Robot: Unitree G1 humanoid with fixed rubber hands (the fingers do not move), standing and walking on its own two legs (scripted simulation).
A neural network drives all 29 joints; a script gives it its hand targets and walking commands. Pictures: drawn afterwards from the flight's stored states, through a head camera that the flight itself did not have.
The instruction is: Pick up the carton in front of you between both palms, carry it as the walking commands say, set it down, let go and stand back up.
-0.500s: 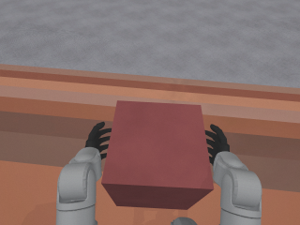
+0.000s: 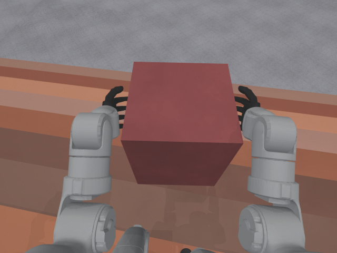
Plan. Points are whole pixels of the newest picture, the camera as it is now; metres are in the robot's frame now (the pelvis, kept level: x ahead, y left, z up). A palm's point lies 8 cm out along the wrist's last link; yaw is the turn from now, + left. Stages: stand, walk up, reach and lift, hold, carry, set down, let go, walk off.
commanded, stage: carry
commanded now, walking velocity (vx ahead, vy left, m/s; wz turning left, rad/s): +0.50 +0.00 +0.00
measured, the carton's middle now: (178, 130) +0.39 +0.00 +0.03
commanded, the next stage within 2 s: none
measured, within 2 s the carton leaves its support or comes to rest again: neither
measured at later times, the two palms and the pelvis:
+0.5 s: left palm (130, 57) +0.72 +0.18 -0.01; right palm (215, 64) +0.69 -0.12 -0.01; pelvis +0.36 +0.07 -0.16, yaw -1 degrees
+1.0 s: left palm (131, 43) +1.02 +0.25 -0.16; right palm (192, 42) +1.02 -0.05 -0.16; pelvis +0.68 +0.09 -0.27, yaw -2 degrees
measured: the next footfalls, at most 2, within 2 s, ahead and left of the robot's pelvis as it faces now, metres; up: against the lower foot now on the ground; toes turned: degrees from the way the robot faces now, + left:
left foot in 0.40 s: +0.47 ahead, +0.10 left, -0.13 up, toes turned +4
right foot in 0.92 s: +0.75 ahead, +0.06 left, -0.25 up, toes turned -4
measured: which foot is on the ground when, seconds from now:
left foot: up 0.00-0.38, down 0.40-0.92, up 0.94-1.00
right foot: down 0.00-0.42, up 0.44-0.90, down 0.92-1.00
